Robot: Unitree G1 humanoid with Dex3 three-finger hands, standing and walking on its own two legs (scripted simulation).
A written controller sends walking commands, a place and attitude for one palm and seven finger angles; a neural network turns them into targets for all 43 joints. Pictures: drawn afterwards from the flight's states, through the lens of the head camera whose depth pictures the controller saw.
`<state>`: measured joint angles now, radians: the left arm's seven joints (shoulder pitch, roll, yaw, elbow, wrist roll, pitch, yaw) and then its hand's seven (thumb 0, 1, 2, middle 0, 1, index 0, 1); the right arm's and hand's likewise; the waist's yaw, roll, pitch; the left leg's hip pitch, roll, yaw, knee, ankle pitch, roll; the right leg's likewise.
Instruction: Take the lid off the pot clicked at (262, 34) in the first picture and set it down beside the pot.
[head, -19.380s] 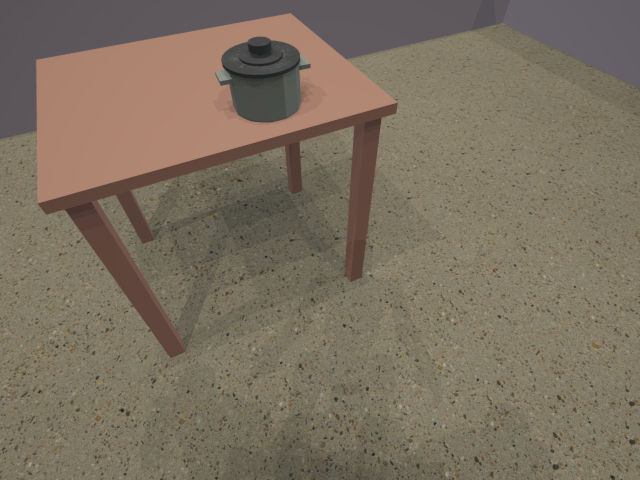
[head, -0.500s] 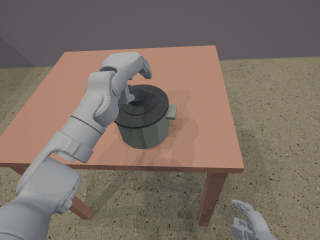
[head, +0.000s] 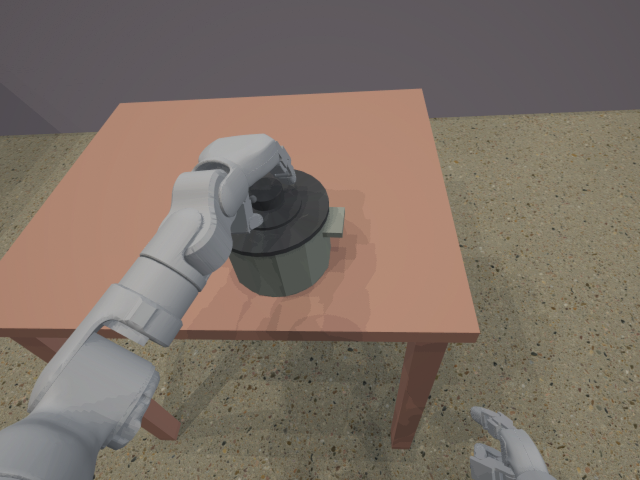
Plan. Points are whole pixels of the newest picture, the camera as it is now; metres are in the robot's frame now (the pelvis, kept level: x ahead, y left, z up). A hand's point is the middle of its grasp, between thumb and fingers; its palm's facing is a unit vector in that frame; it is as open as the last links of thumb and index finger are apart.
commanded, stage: lower the open fingers around the knob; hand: left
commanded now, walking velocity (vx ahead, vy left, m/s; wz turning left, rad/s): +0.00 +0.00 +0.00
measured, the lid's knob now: (265, 193) +0.46 +0.10 +0.12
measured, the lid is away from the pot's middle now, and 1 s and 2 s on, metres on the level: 0.00 0.00 0.00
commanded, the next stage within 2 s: close the fingers and squeeze the knob in 0.46 s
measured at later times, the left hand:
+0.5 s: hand (250, 198) +0.43 +0.11 +0.14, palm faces -0.28 -0.10 -0.95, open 9.8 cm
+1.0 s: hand (250, 202) +0.42 +0.11 +0.14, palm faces -0.26 -0.11 -0.96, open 9.2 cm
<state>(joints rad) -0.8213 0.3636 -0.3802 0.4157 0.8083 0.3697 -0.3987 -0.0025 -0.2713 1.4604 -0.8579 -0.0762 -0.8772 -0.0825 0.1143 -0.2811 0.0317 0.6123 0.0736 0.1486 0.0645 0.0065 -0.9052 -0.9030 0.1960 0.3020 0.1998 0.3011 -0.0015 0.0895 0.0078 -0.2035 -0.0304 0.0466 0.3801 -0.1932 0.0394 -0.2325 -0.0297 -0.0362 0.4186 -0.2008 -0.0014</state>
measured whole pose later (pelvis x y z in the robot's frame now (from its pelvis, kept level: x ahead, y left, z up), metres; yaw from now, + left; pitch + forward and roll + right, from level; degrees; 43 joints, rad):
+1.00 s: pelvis +0.01 +0.00 +0.00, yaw +0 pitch +1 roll +0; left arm -0.80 0.35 -0.37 0.42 0.81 0.36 -0.38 0.00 -0.04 1.19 -0.66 -0.61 -0.66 -0.61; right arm 0.11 -0.28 0.03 0.61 0.08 0.16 0.06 0.01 -0.90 -0.90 0.20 0.30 0.20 0.30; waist -0.01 0.09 0.00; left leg -0.21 -0.03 0.04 0.39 -0.21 0.05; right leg -0.23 -0.03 -0.04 0.42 -0.21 0.01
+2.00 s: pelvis +0.01 +0.00 +0.00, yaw +0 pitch +1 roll +0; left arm -0.81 0.35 -0.37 0.44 0.81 0.37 -0.38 0.01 0.16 0.94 -0.64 -0.86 -0.65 -0.85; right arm 0.10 -0.28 0.04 0.62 0.08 0.17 0.05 0.01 -0.91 -0.90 0.20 0.30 0.20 0.30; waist -0.01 0.09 0.00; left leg -0.21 -0.02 0.04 0.39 -0.21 0.03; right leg -0.23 -0.02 -0.04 0.42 -0.21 -0.01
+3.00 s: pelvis +0.00 +0.00 +0.00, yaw +1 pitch +1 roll +0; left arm -0.93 0.40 -0.39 0.41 0.78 0.38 -0.45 0.01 0.14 0.92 -0.67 -0.85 -0.68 -0.85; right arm 0.09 -0.28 0.04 0.63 0.07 0.11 0.05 0.01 -0.90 -0.90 0.20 0.30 0.20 0.30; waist 0.01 0.10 0.02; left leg -0.19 -0.04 0.03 0.36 -0.18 0.04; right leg -0.21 -0.03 -0.04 0.39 -0.19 0.00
